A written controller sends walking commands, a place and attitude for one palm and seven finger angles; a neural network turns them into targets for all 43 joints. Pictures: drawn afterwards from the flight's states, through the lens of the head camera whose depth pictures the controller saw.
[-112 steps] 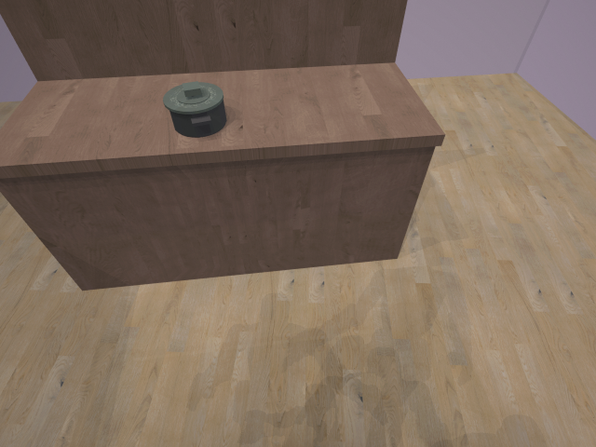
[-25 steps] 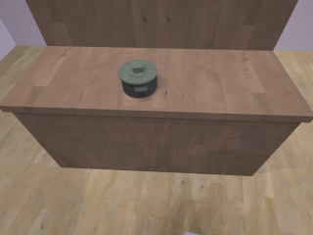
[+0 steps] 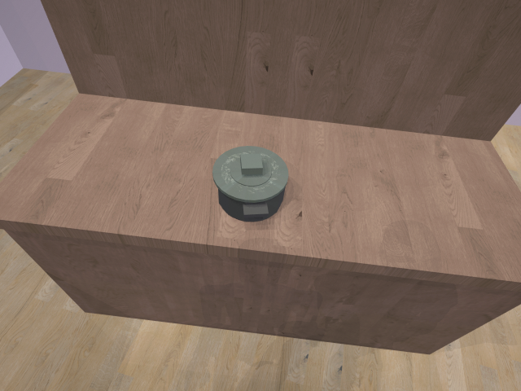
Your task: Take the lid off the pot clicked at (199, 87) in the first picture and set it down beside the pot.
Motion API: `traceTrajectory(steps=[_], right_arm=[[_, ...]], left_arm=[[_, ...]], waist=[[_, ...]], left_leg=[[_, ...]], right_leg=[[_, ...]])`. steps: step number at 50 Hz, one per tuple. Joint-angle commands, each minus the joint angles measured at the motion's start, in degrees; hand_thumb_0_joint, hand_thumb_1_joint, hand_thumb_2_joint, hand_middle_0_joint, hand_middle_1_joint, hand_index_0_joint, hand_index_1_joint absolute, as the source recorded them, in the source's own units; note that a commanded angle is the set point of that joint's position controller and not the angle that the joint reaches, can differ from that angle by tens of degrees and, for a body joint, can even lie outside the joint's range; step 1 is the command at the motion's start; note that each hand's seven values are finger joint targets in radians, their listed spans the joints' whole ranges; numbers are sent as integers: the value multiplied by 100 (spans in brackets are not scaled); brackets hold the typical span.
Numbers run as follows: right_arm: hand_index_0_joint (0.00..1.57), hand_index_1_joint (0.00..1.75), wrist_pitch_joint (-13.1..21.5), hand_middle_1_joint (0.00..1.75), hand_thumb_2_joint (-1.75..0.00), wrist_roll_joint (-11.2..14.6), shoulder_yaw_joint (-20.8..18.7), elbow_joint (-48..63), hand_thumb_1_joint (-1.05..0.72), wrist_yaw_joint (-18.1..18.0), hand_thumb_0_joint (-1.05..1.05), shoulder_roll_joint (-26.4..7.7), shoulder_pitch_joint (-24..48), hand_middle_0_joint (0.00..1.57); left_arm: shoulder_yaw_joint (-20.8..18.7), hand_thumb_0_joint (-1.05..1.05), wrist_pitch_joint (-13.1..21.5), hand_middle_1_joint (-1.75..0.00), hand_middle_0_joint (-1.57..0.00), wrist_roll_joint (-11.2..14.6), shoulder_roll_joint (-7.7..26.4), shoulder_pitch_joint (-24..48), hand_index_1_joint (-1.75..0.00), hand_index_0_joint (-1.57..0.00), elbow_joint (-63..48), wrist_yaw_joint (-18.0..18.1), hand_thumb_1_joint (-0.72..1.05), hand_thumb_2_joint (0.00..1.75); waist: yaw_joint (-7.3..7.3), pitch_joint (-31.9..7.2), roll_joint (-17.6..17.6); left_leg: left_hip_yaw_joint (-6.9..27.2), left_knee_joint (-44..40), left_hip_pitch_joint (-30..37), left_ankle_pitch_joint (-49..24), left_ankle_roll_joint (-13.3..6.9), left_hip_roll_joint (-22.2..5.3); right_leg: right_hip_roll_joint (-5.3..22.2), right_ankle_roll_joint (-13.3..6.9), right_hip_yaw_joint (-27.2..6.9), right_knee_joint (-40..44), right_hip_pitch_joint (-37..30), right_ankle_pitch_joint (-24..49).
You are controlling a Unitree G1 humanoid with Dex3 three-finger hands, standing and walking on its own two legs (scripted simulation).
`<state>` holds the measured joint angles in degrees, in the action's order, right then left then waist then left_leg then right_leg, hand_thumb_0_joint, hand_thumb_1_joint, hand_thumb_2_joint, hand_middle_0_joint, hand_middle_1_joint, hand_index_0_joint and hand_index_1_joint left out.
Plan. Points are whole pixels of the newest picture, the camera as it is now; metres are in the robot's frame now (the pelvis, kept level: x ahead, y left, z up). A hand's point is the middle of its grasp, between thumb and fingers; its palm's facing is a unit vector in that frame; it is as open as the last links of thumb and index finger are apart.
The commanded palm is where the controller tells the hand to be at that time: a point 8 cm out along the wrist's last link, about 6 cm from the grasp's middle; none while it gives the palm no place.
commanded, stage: come to a stop and stand still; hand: left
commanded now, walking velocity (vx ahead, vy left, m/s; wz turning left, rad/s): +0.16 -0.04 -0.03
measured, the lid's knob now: (251, 163) +0.55 +0.08 +0.00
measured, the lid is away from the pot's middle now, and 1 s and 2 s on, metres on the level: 0.00 0.00 0.00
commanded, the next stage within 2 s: none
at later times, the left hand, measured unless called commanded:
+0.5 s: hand out of the picture +0.12 +0.15 -0.16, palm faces +0.01 -0.96 -0.27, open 7.3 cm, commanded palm none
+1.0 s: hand out of the picture -0.02 +0.19 -0.17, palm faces +0.08 -0.98 -0.19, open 7.3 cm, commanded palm none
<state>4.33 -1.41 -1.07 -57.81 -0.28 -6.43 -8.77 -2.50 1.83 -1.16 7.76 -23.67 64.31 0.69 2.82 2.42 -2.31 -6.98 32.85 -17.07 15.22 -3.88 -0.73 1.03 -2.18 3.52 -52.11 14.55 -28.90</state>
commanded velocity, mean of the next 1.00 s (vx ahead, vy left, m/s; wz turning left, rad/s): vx -0.02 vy -0.01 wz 0.00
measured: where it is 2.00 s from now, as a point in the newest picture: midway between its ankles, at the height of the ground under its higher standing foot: outside the picture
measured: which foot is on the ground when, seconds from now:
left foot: down 0.00-0.42, up 0.44-0.86, down 0.88-1.00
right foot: up 0.00-0.38, down 0.40-0.88, up 0.90-1.00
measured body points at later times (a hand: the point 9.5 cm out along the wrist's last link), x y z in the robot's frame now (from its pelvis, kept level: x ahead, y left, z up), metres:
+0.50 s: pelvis +0.05 -0.04 +0.00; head +0.08 -0.07 +0.45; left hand +0.12 +0.20 -0.14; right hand +0.03 -0.26 -0.17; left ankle +0.02 +0.08 -0.70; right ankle +0.09 -0.14 -0.73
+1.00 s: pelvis -0.01 +0.00 +0.01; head -0.04 +0.02 +0.46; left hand -0.02 +0.24 -0.15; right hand -0.04 -0.22 -0.14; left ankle -0.05 +0.09 -0.73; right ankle +0.02 -0.12 -0.67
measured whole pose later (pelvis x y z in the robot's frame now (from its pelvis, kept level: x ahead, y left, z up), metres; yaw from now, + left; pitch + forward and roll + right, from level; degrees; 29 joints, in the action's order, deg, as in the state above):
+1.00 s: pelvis -0.01 +0.00 +0.01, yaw +0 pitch -1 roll +0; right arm 0.0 -1.4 -0.8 -61.7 -1.4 -7.1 -22.6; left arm -3.6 -3.0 -2.0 10.9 -19.6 61.2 1.2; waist 0.7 -3.5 -2.3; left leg -3.7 22.9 -6.7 15.9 -3.0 1.6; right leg -0.4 0.0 -1.2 -54.2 27.9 -17.7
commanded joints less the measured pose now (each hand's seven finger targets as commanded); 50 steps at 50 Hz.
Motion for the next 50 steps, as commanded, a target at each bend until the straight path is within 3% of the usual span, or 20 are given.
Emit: traceTrajectory(steps=[1, 7, 12, 17, 19, 20, 21, 22, 24, 26, 29, 36, 39, 42, 43, 44, 45, 46, 47, 50], right_arm=[[20, 30, -10, 30, -90, 27, -94, -118, -90, -161, 0, -705, -1062, 20], [20, 30, -35, 30, -90, 53, -17, -120, -90, -267, 0, -668, -839, 20], [20, 30, -312, 30, -90, 48, -124, -299, -90, -329, 0, -912, -1027, 20], [20, 30, -453, 30, -90, 34, -274, -335, -90, -331, 0, -1004, -1098, 20], [20, 30, -475, 30, -90, 71, -294, -312, -90, -284, 0, -960, -1034, 20], [20, 30, -497, 30, -90, 119, -291, -274, -90, -259, 0, -730, -1181, 20], [20, 30, -554, 30, -90, 146, -268, -213, -90, -232, 0, -531, -1200, 20], [20, 30, -605, 30, -90, 153, -297, -208, -90, -235, 0, -534, -1205, 20], [20, 30, -739, 30, -90, 128, -309, -288, -90, -222, 0, -533, -1068, 20], [20, 30, -761, 30, -90, 110, -319, -347, -90, -168, 0, -533, -1073, 20], [20, 30, -778, 30, -90, 81, -332, -338, -90, -85, 0, -566, -1107, 20], [20, 30, -708, 30, -90, 34, -253, -96, -90, 15, 0, -570, -1069, 20], [20, 30, -657, 30, -90, 32, -216, -178, -90, 33, 0, -504, -1506, 20], [20, 30, -557, 30, -90, 35, -129, -433, -90, -31, 0, -453, -2255, 20], [20, 30, -518, 30, -90, -9, -150, -377, -90, -63, 0, -601, -2178, 20], [20, 30, -473, 30, -90, -70, -189, -233, -90, -88, 0, -942, -2064, 20], [20, 30, -464, 30, -90, -71, -168, -37, -90, -135, 0, -1086, -1623, 20], [20, 30, -391, 30, -90, -45, -100, -72, -90, -156, 0, -907, -1213, 20], [20, 30, -346, 30, -90, -11, -68, -35, -90, -165, 0, -807, -952, 20], [20, 30, -217, 30, -90, 37, -61, -61, -90, -183, 0, -804, -1127, 20]], left_arm=[[-122, 0, 108, -30, -20, -9, 375, 82, -30, -20, -346, 10, 90, 90], [-22, 0, -207, -30, -20, -11, 101, -112, -30, -20, -197, 107, 90, 90], [-34, 0, -366, -30, -20, -7, 398, 560, -30, -20, -482, 144, 90, 90], [-114, 0, -379, -30, -20, 6, 558, 717, -30, -20, -692, 167, 90, 90], [-147, 0, -282, -30, -20, -8, 733, 346, -30, -20, -597, 174, 90, 90], [-194, 0, -227, -30, -20, -47, 1014, 309, -30, -20, -580, 220, 90, 90], [-202, 0, -186, -30, -20, -29, 1222, 289, -30, -20, -572, 232, 90, 90], [-171, 0, -165, -30, -20, -16, 1243, 271, -30, -20, -612, 223, 90, 90], [-160, 0, -161, -30, -20, -9, 1116, 577, -30, -20, -659, 273, 90, 90], [-151, 0, -185, -30, -20, -7, 1031, 874, -30, -20, -782, 279, 90, 90], [-210, 0, -188, -30, -20, -17, 1154, 881, -30, -20, -883, 280, 90, 90], [-302, 0, -237, -30, -20, -114, 1324, 761, -30, -20, -972, 256, 90, 90], [-286, 0, -277, -30, -20, -119, 1343, 805, -30, -20, -952, 229, 90, 90], [-183, 0, -338, -30, -20, -61, 1048, 966, -30, -20, -902, 215, 90, 90], [-122, 0, -356, -30, -20, -29, 789, 892, -30, -20, -901, 191, 90, 90], [-82, 0, -359, -30, -20, 23, 440, 874, -30, -20, -973, 158, 90, 90], [-96, 0, -324, -30, -20, -2, 442, 856, -30, -20, -988, 142, 90, 90], [-123, 0, -331, -30, -20, -94, 538, 780, -30, -20, -789, 124, 90, 90], [-156, 0, -348, -30, -20, -112, 574, 510, -30, -20, -661, 87, 90, 90], [-162, 0, -283, -30, -20, -92, 585, 213, -30, -20, -511, 30, 90, 90]], waist=[[-326, 18, 708], [-83, -245, 666], [-348, -81, 1172], [-318, 14, 1157], [-124, -246, 555], [-204, -523, -329], [-219, -699, -977], [-165, -750, -837], [-204, -622, -1113], [-281, -327, -603], [-236, -355, -434], [-56, -191, -611], [-194, -216, -673], [-498, -20, -352], [-460, 130, 433], [-477, 394, 1552], [-342, 764, 1482], [-167, 812, 1390], [7, 788, 1160], [-96, 619, 593]], left_leg=[[1552, -1805, 1019, -2782, -764, -1683], [586, -1614, 848, -5051, -422, -1370], [728, -1316, 1292, -5150, -364, -1503], [898, -943, 1255, -4762, -278, -1556], [659, -323, 956, -3371, 99, -1150], [357, 212, 296, -1706, 377, -638], [82, 799, -64, 994, 593, -78], [345, 1565, -128, 1957, 591, 25], [777, 2534, -207, 1942, 608, -28], [837, 2949, -493, 1460, 626, -81], [780, 2953, -573, 1038, 671, -93], [504, 1288, -144, 1076, 573, -46], [150, 270, 783, 913, 467, 207], [209, -1447, 1575, 509, 292, 162], [915, -2021, 1192, 1217, 105, -338], [2168, -2726, 434, 2383, -238, -1285], [2641, -3053, -321, 2492, -527, -1729], [2460, -3006, -535, 2186, -390, -1492], [2160, -2865, -477, 1806, -244, -1303], [1754, -2569, 102, 970, -425, -1216]], right_leg=[[377, 42, -395, -1639, 1659, 565], [286, 328, -323, -348, 882, 1198], [157, 323, -91, 776, 778, 911], [168, 178, -130, 1701, 388, 1184], [373, 165, -295, 2728, -366, 3112], [1061, -112, -1098, 2511, -1015, 5348], [1901, -645, -1643, 2656, -1185, 7041], [2165, -1005, -1487, 2862, -1051, 7189], [1929, -1080, -1617, 3129, -508, 6050], [1671, -1001, -1336, 3181, -304, 5101], [1599, -864, -1278, 3439, -127, 3544], [1581, -807, -1789, 4120, 212, 495], [1320, -566, -1632, 4340, 751, -241], [691, -23, -1040, 3640, 1303, -690], [248, 108, -723, 2816, 1462, -629], [-221, 257, -133, 1374, 1568, 138], [-294, 225, -158, 202, 1639, 369], [-127, 187, -648, -378, 1639, 829], [-109, 205, -720, -796, 1720, 1113], [-98, 281, -586, -1488, 2041, 1329]])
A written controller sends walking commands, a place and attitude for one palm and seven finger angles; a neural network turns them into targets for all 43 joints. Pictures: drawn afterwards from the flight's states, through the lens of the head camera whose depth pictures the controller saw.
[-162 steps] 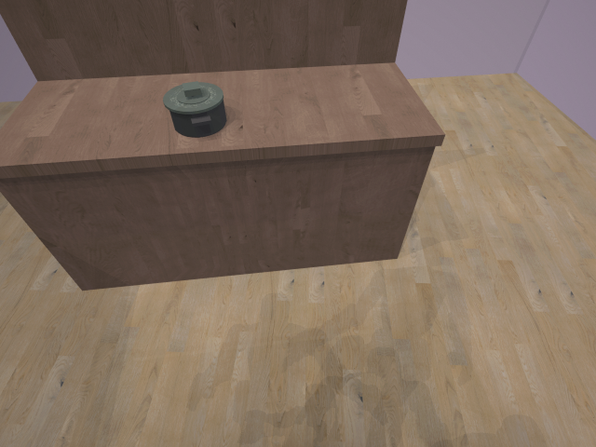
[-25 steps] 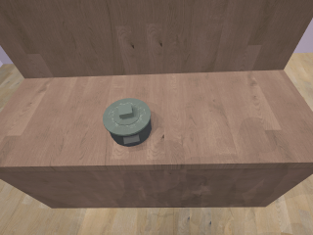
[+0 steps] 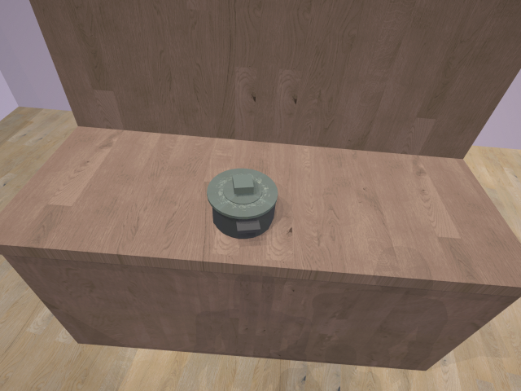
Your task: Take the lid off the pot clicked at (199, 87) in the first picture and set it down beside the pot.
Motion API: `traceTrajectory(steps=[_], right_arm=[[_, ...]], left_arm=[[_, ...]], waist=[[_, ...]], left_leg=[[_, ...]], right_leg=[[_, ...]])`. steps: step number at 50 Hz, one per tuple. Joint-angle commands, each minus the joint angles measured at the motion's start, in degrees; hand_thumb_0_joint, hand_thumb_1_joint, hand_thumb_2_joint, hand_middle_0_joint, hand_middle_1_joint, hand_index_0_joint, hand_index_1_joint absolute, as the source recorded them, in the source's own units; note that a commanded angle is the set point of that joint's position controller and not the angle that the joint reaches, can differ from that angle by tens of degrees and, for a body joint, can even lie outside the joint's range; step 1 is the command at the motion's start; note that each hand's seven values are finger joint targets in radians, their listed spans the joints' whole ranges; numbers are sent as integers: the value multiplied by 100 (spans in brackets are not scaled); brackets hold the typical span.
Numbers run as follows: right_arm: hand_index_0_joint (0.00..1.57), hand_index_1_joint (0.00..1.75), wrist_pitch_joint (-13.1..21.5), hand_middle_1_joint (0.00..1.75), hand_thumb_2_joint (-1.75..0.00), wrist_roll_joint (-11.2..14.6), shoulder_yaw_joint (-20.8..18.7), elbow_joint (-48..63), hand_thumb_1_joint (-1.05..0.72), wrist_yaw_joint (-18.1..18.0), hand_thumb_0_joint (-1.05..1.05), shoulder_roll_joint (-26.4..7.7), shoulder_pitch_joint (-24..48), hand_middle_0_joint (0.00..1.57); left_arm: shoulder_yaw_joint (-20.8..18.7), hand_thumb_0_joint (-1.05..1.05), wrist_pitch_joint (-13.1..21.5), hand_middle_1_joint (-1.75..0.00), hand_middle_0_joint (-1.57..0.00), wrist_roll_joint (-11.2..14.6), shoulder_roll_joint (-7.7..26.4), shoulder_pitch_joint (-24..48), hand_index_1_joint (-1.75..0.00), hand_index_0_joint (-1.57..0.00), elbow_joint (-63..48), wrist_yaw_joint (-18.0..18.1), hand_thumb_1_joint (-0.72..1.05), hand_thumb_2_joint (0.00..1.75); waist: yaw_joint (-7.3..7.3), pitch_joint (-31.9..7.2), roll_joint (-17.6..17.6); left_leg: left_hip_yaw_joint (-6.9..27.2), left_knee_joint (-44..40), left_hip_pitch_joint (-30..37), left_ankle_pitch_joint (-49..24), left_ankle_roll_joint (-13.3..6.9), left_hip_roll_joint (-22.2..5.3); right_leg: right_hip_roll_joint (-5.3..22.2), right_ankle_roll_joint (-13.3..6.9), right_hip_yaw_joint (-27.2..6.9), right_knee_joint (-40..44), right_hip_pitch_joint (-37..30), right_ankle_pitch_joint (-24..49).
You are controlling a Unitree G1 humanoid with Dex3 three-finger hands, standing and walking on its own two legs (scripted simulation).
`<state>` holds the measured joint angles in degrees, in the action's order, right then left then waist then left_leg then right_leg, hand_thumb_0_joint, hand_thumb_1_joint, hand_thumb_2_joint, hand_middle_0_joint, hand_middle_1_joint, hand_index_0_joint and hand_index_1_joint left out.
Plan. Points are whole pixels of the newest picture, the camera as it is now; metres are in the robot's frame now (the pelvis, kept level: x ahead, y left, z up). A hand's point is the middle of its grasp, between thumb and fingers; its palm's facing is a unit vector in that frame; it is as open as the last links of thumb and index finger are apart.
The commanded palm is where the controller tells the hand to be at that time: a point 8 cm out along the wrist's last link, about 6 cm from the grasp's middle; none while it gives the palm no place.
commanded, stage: come to a stop and stand still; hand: left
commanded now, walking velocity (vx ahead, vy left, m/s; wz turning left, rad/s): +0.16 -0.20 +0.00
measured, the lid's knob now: (242, 183) +0.57 +0.08 -0.02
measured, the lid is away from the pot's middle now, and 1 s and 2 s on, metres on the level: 0.00 0.00 0.00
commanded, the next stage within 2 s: look again from close up in 1.58 s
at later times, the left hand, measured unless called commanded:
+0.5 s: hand out of the picture +0.02 +0.13 -0.18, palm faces +0.01 -0.98 -0.18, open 7.2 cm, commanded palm none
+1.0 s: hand out of the picture -0.03 +0.11 -0.18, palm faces +0.04 -0.99 -0.15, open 7.3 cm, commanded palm none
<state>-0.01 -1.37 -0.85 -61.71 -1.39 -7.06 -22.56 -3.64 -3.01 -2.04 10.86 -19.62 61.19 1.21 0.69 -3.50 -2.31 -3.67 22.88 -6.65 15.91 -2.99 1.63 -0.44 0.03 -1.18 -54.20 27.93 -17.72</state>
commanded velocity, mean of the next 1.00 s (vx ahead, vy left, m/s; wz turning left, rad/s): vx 0.01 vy -0.02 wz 0.00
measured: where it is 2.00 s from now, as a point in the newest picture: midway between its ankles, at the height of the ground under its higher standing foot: outside the picture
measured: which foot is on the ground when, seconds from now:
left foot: down 0.00-1.00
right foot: up 0.00-0.30, down 0.32-1.00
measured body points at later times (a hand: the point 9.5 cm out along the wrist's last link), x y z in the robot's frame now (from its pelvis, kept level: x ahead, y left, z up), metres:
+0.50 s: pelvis +0.03 -0.03 +0.00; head +0.03 -0.03 +0.45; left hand +0.02 +0.19 -0.17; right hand -0.03 -0.22 -0.17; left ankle -0.04 +0.08 -0.74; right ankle -0.01 -0.13 -0.74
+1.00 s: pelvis +0.01 -0.04 +0.00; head +0.00 -0.04 +0.45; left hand -0.03 +0.17 -0.16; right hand -0.01 -0.24 -0.16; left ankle -0.04 +0.08 -0.74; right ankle -0.01 -0.13 -0.74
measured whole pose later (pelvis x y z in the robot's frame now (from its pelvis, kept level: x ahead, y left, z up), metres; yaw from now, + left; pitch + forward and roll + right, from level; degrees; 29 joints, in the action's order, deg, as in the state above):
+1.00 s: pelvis +0.01 -0.04 +0.00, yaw +0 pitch -1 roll +0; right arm 0.5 0.0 0.1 -67.1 -2.7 -6.7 -17.3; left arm 0.7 0.9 -0.7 5.9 -19.4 66.6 2.2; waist 0.7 0.5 0.4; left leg -2.9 21.7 -4.6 15.7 0.4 -1.4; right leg -0.9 -1.8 3.5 -22.5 8.0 -13.2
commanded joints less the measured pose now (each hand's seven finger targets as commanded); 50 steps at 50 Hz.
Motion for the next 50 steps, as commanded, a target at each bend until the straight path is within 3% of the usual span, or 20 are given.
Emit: traceTrajectory(steps=[1, 2, 3, 6, 8, 11, 13, 14, 15, 16, 17, 18, 19, 20, 22, 24, 31, 33, 46, 50], right_arm=[[20, 30, 250, 30, -90, 41, -91, 248, -90, -96, 0, -736, 30, 20], [20, 30, 270, 30, -90, 44, -97, 158, -90, -118, 0, -687, -181, 20], [20, 30, 293, 30, -90, 47, -84, 114, -90, -140, 0, -617, -286, 20], [20, 30, 316, 30, -90, 25, -83, -79, -90, -187, 0, -544, -551, 20], [20, 30, 318, 30, -90, 9, -64, -161, -90, -208, 0, -488, -548, 20], [20, 30, 277, 30, -90, -22, -60, -305, -90, -228, 0, -507, -543, 20], [20, 30, 249, 30, -90, 32, -50, -408, -90, -227, 0, -476, -514, 20], [20, 30, 240, 30, -90, 68, -52, -436, -90, -219, 0, -455, -502, 20], [20, 30, 251, 30, -90, 117, -34, -441, -90, -201, 0, -287, -543, 20], [20, 30, 238, 30, -90, 146, 4, -418, -90, -189, 0, -128, -475, 20], [20, 30, 216, 30, -90, 137, 26, -438, -90, -169, 0, -43, -448, 20], [20, 30, 171, 30, -90, 133, 20, -461, -90, -142, 0, 26, -442, 20], [20, 30, 143, 30, -90, 104, 32, -516, -90, -154, 0, -25, -462, 20], [20, 30, 142, 30, -90, 101, 25, -573, -90, -167, 0, -89, -476, 20], [20, 30, 162, 30, -90, 109, 29, -650, -90, -197, 0, -119, -491, 20], [20, 30, 144, 30, -90, 118, 33, -676, -90, -203, 0, -141, -421, 20], [20, 30, 99, 30, -90, 123, 33, -600, -90, -198, 0, -240, -178, 20], [20, 30, 84, 30, -90, 126, 27, -555, -90, -187, 0, -253, -95, 20], [20, 30, 67, 30, -90, 122, 62, -470, -90, -149, 0, -350, 79, 20], [20, 30, 61, 30, -90, 123, 59, -447, -90, -133, 0, -356, 53, 20]], left_arm=[[-37, 0, 219, -30, -20, 1, 274, -173, -30, -20, -185, -25, 90, 90], [-31, 0, 233, -30, -20, 9, 274, -95, -30, -20, -188, -24, 90, 90], [-27, 0, 245, -30, -20, 22, 273, -24, -30, -20, -216, -22, 90, 90], [33, 0, 230, -30, -20, 31, 139, 39, -30, -20, -208, -11, 90, 90], [91, 0, 234, -30, -20, 53, 63, 117, -30, -20, -198, -1, 90, 90], [197, 0, 277, -30, -20, 94, -208, 62, -30, -20, -100, 27, 90, 90], [203, 0, 334, -30, -20, 128, -204, -180, -30, -20, 43, 55, 90, 90], [206, 0, 372, -30, -20, 126, -203, -451, -30, -20, 185, 74, 90, 90], [203, 0, 428, -30, -20, 133, -83, -676, -30, -20, 334, 113, 90, 90], [212, 0, 463, -30, -20, 135, 53, -748, -30, -20, 411, 152, 90, 90], [230, 0, 473, -30, -20, 129, 150, -703, -30, -20, 445, 156, 90, 90], [251, 0, 452, -30, -20, 130, 159, -600, -30, -20, 431, 152, 90, 90], [256, 0, 493, -30, -20, 132, 97, -540, -30, -20, 485, 169, 90, 90], [291, 0, 511, -30, -20, 146, -1, -471, -30, -20, 486, 182, 90, 90], [335, 0, 496, -30, -20, 159, -81, -386, -30, -20, 471, 200, 90, 90], [334, 0, 476, -30, -20, 165, -28, -420, -30, -20, 469, 208, 90, 90], [345, 0, 470, -30, -20, 151, 22, -394, -30, -20, 482, 197, 90, 90], [350, 0, 469, -30, -20, 157, 55, -403, -30, -20, 472, 187, 90, 90], [354, 0, 460, -30, -20, 145, 67, -413, -30, -20, 470, 162, 90, 90], [354, 0, 455, -30, -20, 145, 72, -423, -30, -20, 459, 155, 90, 90]], waist=[[25, 1108, 585], [-70, 1049, 562], [-111, 1102, 509], [-191, 1000, 663], [-205, 1012, 786], [-225, 710, 910], [-89, 574, 698], [-11, 376, 556], [-28, 173, 183], [-50, 263, -183], [-79, 431, -209], [-96, 612, -207], [-155, 548, -600], [-162, 554, -526], [-166, 635, 50], [-131, 725, 348], [-113, 720, 244], [-93, 704, 76], [-55, 858, 308], [-46, 901, 176]], left_leg=[[1410, -1474, -577, 678, -548, -1471], [1443, -1385, -297, 432, -578, -1509], [1539, -1344, -226, 179, -686, -1617], [1487, -1197, 8, -594, -718, -1663], [1377, -1051, -90, -1281, -779, -1732], [1178, -636, -67, -2363, -738, -1651], [1029, -208, -273, -2606, -548, -1473], [866, 59, -401, -2238, -306, -1257], [684, 292, -808, -1724, -61, -1008], [446, 280, -1143, -772, 134, -712], [323, 131, -1064, 24, 213, -533], [323, 58, -978, -79, 211, -497], [310, 29, -720, -564, 238, -556], [337, -51, -499, -884, 235, -654], [428, -108, -203, -1782, 202, -778], [413, -96, -153, -1975, 195, -813], [428, -234, 3, -1581, 203, -823], [438, -259, 32, -1445, 184, -825], [464, -453, -47, -973, 202, -772], [472, -487, -119, -803, 196, -755]], right_leg=[[78, 81, -100, -1305, 890, 213], [129, 91, -103, -1242, 1018, 208], [196, 94, -116, -1153, 1081, 108], [302, 108, -44, -534, 899, -34], [389, 95, 74, 209, 450, -295], [295, 45, 302, 1515, -476, -561], [237, 11, 343, 2561, -1267, 142], [265, 10, 334, 3222, -1809, 911], [604, -86, -121, 3296, -2521, 1740], [1005, -276, -584, 3151, -2687, 2613], [1244, -430, -647, 3159, -2366, 2632], [1167, -422, -513, 3171, -2209, 2799], [966, -402, -471, 3047, -2114, 3225], [878, -334, -330, 3042, -2007, 3384], [750, -259, -155, 2960, -1919, 3474], [711, -241, -142, 3056, -1901, 3220], [717, -218, -152, 3284, -1920, 2842], [702, -204, -134, 3355, -1922, 2745], [672, -204, -212, 3606, -1758, 1749], [658, -192, -224, 3666, -1691, 1401]])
